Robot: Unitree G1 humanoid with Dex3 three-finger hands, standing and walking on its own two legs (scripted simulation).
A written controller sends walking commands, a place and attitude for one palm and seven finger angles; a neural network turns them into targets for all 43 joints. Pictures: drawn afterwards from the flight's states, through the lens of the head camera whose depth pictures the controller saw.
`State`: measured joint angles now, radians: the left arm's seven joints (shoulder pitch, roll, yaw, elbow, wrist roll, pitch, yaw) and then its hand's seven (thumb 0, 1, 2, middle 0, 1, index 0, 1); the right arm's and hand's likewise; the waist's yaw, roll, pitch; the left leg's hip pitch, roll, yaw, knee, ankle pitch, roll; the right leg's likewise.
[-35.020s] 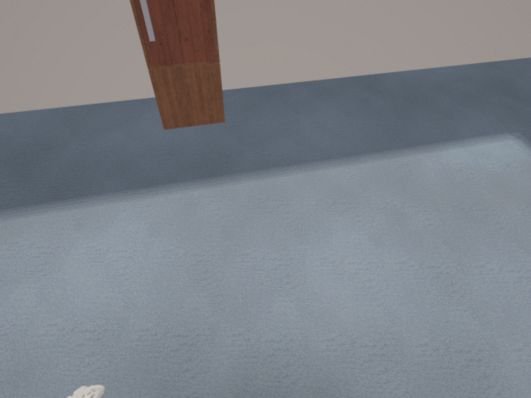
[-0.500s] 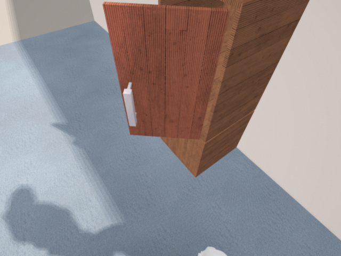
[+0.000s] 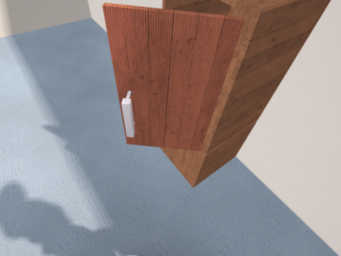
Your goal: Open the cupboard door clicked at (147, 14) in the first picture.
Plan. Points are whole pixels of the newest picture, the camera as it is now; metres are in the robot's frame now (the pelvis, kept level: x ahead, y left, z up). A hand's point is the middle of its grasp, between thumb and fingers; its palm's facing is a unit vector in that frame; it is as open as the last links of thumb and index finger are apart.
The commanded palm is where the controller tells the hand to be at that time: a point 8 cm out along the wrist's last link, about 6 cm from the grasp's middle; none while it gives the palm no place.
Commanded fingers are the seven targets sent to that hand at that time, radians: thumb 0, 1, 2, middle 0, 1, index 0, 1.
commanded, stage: come to a stop and stand still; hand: left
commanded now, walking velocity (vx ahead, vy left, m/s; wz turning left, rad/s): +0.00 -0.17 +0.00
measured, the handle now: (130, 114) +0.58 +0.17 -0.09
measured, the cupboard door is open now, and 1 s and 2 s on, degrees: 49 49 49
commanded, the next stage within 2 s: look again from close up in 1.24 s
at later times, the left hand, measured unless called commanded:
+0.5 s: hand out of the picture +0.00 +0.14 -0.17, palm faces +0.01 -0.98 -0.19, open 7.3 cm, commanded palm none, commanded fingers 0.00 0.90 0.90 -0.20 -0.30 -0.20 -0.30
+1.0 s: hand out of the picture +0.00 +0.10 -0.17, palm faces +0.05 -0.99 -0.16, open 7.3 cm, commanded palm none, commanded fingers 0.00 0.90 0.90 -0.20 -0.30 -0.20 -0.30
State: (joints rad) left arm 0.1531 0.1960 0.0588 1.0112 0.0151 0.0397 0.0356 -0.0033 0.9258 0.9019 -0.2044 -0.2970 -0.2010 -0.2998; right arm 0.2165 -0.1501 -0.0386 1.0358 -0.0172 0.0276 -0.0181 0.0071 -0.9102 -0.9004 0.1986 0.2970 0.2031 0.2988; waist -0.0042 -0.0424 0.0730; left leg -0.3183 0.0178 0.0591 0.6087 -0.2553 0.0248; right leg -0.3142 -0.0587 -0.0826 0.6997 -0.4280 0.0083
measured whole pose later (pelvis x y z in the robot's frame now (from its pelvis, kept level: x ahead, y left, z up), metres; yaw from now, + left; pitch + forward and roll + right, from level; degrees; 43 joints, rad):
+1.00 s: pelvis +0.02 -0.05 +0.01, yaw +0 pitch -1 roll +1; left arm 0.30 0.12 0.02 1.13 0.01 -0.01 0.04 0.00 0.91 0.90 -0.20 -0.30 -0.20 -0.30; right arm 0.26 -0.12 -0.01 1.17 -0.01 0.01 -0.04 0.01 -0.91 -0.90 0.20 0.30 0.20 0.30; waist -0.01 -0.02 0.04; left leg -0.22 0.06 0.02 0.47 -0.23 -0.05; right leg -0.03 0.01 -0.05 0.42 -0.37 -0.03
